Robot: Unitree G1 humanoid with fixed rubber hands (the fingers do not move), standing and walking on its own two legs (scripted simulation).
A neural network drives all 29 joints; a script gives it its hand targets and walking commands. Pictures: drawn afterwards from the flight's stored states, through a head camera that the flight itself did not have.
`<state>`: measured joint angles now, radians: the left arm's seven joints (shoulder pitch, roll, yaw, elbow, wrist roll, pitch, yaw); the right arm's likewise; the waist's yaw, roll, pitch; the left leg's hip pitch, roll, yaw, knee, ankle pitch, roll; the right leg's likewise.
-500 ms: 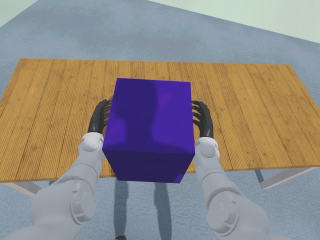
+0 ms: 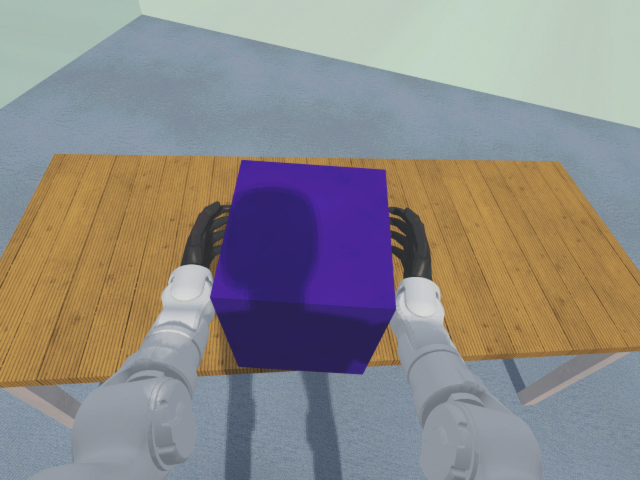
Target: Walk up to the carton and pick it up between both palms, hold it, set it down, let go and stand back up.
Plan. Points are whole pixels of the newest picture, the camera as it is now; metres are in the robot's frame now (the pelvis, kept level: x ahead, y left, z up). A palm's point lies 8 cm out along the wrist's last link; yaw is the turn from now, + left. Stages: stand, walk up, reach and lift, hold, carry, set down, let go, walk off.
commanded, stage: reach and lift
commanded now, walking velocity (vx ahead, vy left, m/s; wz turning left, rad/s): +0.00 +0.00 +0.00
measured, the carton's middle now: (306, 275) +0.40 +0.02 -0.01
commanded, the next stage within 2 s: none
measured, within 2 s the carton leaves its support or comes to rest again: neither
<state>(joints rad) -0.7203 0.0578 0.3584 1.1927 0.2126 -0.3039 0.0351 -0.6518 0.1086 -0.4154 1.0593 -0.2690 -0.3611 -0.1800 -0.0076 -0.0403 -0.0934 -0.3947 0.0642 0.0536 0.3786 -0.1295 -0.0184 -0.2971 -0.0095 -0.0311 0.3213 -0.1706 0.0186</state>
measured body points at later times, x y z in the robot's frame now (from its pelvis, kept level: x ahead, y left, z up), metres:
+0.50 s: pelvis +0.00 +0.00 +0.01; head +0.00 +0.02 +0.45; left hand +0.39 +0.16 +0.07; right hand +0.39 -0.13 +0.09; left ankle +0.03 +0.13 -0.75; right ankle -0.02 -0.13 -0.75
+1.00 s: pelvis +0.00 -0.01 +0.00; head -0.02 +0.02 +0.45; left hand +0.37 +0.16 +0.13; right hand +0.38 -0.13 +0.13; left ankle +0.03 +0.13 -0.75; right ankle -0.02 -0.13 -0.75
